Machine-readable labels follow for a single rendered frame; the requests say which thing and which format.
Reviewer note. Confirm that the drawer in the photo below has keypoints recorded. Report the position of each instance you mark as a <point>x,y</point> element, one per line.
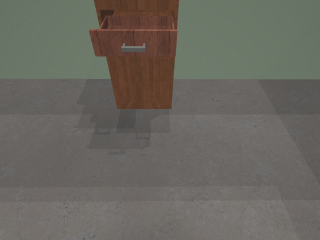
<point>157,32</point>

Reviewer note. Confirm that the cabinet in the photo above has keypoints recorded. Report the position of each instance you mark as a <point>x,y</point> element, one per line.
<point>140,82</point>

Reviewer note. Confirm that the handle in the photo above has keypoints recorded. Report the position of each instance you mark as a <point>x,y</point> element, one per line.
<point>125,48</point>

